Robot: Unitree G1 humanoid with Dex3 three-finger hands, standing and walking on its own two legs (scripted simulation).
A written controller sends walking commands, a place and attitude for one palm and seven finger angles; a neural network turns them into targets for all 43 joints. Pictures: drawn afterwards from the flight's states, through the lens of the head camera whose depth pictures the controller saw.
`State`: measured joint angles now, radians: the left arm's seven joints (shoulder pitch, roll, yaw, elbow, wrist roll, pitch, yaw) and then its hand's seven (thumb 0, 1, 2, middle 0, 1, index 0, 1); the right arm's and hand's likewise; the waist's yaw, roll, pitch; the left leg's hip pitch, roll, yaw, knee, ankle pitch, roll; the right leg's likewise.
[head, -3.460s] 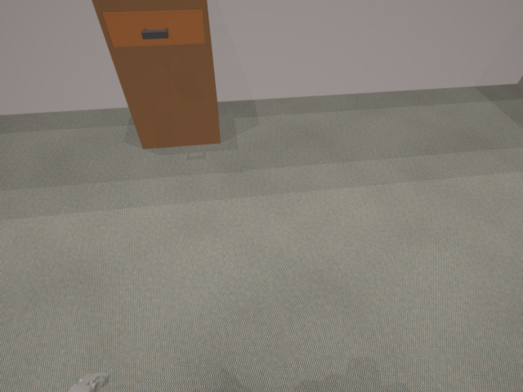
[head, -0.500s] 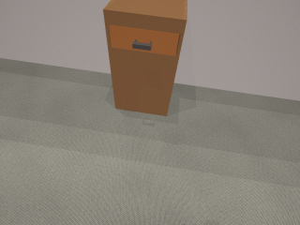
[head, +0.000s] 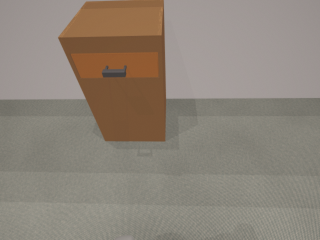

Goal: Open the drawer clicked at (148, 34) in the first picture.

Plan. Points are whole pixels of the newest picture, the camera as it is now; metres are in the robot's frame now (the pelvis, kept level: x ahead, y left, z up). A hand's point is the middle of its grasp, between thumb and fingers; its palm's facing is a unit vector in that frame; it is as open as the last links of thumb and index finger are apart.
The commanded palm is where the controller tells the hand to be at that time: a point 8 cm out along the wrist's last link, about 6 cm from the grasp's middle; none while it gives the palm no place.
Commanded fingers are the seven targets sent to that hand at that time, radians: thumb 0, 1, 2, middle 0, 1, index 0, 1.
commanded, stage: take the last steps up to it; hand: left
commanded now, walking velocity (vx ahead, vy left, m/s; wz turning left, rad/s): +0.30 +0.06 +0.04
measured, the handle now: (115, 70) +0.87 +0.25 -0.09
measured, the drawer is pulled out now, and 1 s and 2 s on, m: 0.00 0.00 0.00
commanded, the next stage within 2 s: come to a stop and stand still in 0.78 s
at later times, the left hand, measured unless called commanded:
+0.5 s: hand out of the picture +0.08 +0.22 -0.17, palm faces +0.09 -0.99 -0.12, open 7.4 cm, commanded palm none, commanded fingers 0.00 0.90 0.90 -0.20 -0.30 -0.20 -0.30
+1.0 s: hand (113, 161) +0.40 +0.19 -0.15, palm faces +0.04 -0.97 -0.23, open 7.2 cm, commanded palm none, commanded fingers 0.00 0.90 0.90 -0.20 -0.30 -0.20 -0.30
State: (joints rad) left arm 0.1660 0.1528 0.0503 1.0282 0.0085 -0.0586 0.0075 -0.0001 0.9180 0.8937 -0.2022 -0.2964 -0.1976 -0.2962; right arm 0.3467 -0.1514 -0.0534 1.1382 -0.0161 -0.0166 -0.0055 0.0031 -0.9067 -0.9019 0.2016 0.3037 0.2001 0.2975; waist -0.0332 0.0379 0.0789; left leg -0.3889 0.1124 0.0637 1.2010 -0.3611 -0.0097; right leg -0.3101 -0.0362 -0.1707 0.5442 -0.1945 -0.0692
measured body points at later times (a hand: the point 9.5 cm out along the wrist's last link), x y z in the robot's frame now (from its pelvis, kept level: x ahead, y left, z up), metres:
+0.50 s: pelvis +0.15 +0.06 +0.01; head +0.16 +0.08 +0.46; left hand +0.08 +0.27 -0.16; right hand +0.21 -0.17 -0.13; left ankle +0.14 +0.15 -0.73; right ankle +0.10 -0.06 -0.67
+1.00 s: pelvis +0.31 +0.02 +0.00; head +0.33 +0.00 +0.45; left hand +0.40 +0.25 -0.14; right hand +0.27 -0.20 -0.17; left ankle +0.26 +0.15 -0.66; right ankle +0.36 -0.07 -0.73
